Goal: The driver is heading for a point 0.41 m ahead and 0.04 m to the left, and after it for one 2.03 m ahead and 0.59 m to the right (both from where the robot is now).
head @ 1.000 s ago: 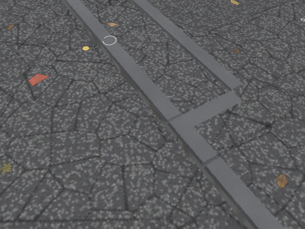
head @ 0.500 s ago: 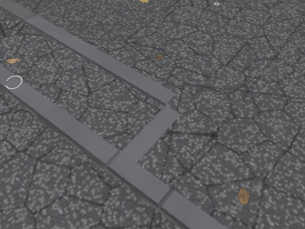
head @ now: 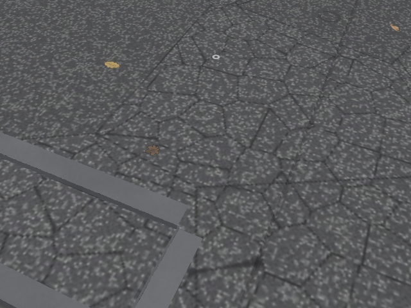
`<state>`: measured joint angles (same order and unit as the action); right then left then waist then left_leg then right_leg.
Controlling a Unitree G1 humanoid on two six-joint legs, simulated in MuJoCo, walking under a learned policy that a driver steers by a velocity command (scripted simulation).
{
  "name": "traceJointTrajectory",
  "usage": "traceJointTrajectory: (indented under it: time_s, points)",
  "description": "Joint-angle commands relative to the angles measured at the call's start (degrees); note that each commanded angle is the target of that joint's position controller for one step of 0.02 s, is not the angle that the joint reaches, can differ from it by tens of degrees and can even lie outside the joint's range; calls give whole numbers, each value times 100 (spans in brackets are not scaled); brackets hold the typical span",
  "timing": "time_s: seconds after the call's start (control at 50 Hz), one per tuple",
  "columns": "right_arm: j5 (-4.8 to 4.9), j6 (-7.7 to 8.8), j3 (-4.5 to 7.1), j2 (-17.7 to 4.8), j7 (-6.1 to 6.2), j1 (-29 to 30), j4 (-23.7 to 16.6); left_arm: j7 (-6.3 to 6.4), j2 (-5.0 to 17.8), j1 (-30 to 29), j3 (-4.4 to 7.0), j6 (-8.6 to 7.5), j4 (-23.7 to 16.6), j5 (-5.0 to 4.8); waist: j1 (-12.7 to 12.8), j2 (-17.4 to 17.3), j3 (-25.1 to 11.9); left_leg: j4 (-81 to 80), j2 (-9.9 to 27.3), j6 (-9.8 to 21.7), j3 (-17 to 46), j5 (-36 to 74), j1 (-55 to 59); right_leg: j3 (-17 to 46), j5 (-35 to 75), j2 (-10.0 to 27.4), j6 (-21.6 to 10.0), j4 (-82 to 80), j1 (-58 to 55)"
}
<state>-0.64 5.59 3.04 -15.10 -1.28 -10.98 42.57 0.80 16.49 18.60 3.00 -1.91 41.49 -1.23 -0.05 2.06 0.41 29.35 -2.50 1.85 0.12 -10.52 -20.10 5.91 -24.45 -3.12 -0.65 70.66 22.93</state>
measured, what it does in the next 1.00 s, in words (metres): climbs: right foot 0.05 m higher, then left foot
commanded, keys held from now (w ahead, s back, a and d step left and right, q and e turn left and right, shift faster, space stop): w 0.32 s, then w+q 0.02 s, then q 0.10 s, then e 0.56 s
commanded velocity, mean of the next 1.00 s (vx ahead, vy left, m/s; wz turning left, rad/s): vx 0.28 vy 0.00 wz -0.21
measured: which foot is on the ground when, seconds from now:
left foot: down 0.00-0.38, up 0.40-0.80, down 0.82-1.00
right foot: up 0.00-0.34, down 0.36-0.82, up 0.84-1.00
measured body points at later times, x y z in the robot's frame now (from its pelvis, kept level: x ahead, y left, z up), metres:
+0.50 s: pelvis +0.25 -0.06 +0.04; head +0.27 -0.07 +0.49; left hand +0.42 +0.18 -0.05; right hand +0.30 -0.33 -0.10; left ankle +0.14 +0.08 -0.59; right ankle +0.32 -0.16 -0.68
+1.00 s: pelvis +0.33 -0.04 +0.06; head +0.37 -0.03 +0.51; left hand +0.51 +0.22 -0.06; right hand +0.44 -0.33 -0.03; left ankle +0.40 +0.06 -0.68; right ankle +0.30 -0.16 -0.60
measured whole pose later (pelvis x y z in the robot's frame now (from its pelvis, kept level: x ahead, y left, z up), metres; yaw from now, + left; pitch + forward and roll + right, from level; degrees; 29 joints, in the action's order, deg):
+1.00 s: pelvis +0.33 -0.04 +0.06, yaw -13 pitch +2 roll +0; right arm -1.3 0.2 2.6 -13.6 2.1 -6.2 42.3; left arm 2.1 18.4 11.9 5.6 3.0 41.9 -1.1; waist -0.1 2.3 2.0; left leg 24.9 1.8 1.5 -4.4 -9.3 -17.7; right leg 1.9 -24.5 -0.5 4.1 63.7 31.7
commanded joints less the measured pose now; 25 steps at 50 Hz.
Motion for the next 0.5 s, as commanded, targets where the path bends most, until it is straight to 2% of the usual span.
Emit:
traceJointTrajectory:
  time_s: [0.02, 0.06, 0.1, 0.14, 0.16, 0.2, 0.22, 0.26, 0.3, 0.32, 0.34, 0.36, 0.38, 0.4, 0.42, 0.44, 0.46, 0.48, 0.5]
  points:
    - [-58, -5, 92, -504, 49, -381, -115, -50, 459, -372, 124, -153, -636, 57, -123, -810, 81, -1709, 1536, 972, 2191, -596, 1361, 43, 543, 682, 22, 202, 1831]
    - [-7, -4, 78, -505, 50, -581, 55, -87, 191, -116, 59, -116, -545, 38, -16, -901, -24, -1789, 1485, 1121, 1849, -19, 1266, -204, 515, 713, 68, 473, 1842]
    - [18, -28, 88, -604, 60, -798, 194, -84, 109, -255, 16, -65, -629, 54, -20, -789, 38, -1818, 1628, 1279, 1728, 407, 1330, -265, 524, 809, 126, 1008, 2449]
    - [44, -115, 62, -583, 100, -1003, 333, -74, -10, -654, -63, -56, -847, 76, -64, -653, 151, -1799, 1650, 1280, 1544, 356, 1462, -308, 643, 960, 202, 1110, 3185]
    - [49, -172, 47, -568, 146, -1085, 381, -83, -142, -886, -136, -74, -979, 97, -101, -599, 175, -1803, 1664, 1234, 1465, 358, 1504, -338, 746, 1051, 224, 944, 3419]
    - [57, -277, 29, -601, 216, -1145, 371, -152, -242, -1512, -248, -142, -1189, 121, -280, -499, 293, -2075, 1371, 1074, 939, 419, 998, -725, 1121, 1028, 218, -490, 2720]
    - [39, -266, 18, -653, 211, -1272, 389, -184, -328, -1739, -282, -188, -1229, 119, -398, -583, 253, -2170, 1402, 1048, 833, 781, 895, -878, 1235, 953, 183, -912, 2289]
    - [103, -249, 52, -868, 181, -1465, 496, -224, -274, -1811, -266, -239, -1273, 59, -384, -797, 233, -2274, 1519, 1023, 676, 1303, 1067, -1046, 1247, 803, 93, -1534, 1761]
    - [180, -304, 61, -921, 156, -1571, 577, -250, -121, -1786, -203, -277, -1297, 18, -285, -945, 200, -2035, 1643, 924, 582, 2267, 1552, -1194, 1079, 582, -79, -2092, 1453]
    - [175, -324, 43, -915, 154, -1558, 594, -256, 12, -1530, -121, -298, -1267, 18, -68, -1088, -6, -1667, 1655, 836, 506, 3434, 1739, -1329, 1005, 355, -199, -2335, 978]
    - [165, -334, 13, -870, 157, -1545, 610, -245, 133, -1022, -17, -296, -1161, 25, 296, -1144, -330, -1007, 1566, 701, 383, 4663, 1761, -1432, 1085, 96, -333, -2721, 143]
    - [145, -328, -23, -791, 176, -1471, 588, -223, 425, -187, 134, -279, -947, 58, 724, -1031, -765, 76, 1309, 472, 184, 5328, 1479, -1178, 1573, 139, -498, -3145, -1036]
    - [67, -262, -100, -545, 203, -1436, 338, -137, 1053, 649, 307, -251, -839, 218, 956, -123, -1587, 1885, 807, 93, -20, 3493, 72, 674, 2142, 1529, -965, -3593, -2824]
    - [14, -141, -222, -15, 167, -1866, 290, -110, 1387, 893, 356, -215, -766, 342, 647, 1634, -2479, 3780, -216, -257, 401, -1695, -1134, 3483, 2824, 2950, -1809, -4895, -3590]
    - [96, -114, 12, -648, 107, -1743, 507, -88, 842, 639, 195, -264, -806, 342, 679, 868, -2104, 4906, -106, -331, 1150, -1909, -1502, 3465, 3092, 2909, -1766, -4910, -3103]
    - [168, -180, 59, -672, 121, -1299, 355, -87, 580, 273, 112, -284, -740, 237, 522, 689, -1197, 5140, 158, -333, 789, -1788, -1879, 2121, 3471, 2781, -1569, -4797, -2353]
    - [124, -240, 33, -538, 162, -1024, 286, -115, 379, 3, 62, -299, -585, 154, 318, 417, -778, 5006, 407, -265, 469, -1541, -1881, 1429, 3558, 2339, -1365, -4919, -1775]
    - [99, -304, 74, -536, 194, -900, 242, -147, 247, -286, 43, -338, -522, 117, 105, 340, -453, 4660, 582, -217, 472, -1282, -1605, 824, 3583, 1995, -1198, -5151, -1214]
    - [149, -394, 88, -473, 216, -943, 248, -160, 164, -533, 37, -351, -458, 135, -104, 407, -318, 4496, 641, -188, 425, -1232, -1210, 448, 3409, 1800, -1103, -5412, -788]
Next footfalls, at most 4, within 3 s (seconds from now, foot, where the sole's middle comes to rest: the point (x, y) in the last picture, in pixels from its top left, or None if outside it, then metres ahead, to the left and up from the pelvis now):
0.36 right None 0.36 -0.16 -0.72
0.82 left None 0.44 0.06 -0.72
1.22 right None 0.34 -0.19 -0.72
1.70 left None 0.43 0.00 -0.72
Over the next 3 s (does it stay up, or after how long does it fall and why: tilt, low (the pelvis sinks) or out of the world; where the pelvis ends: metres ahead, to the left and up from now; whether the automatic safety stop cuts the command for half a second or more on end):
stays up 0.91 -0.35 0.06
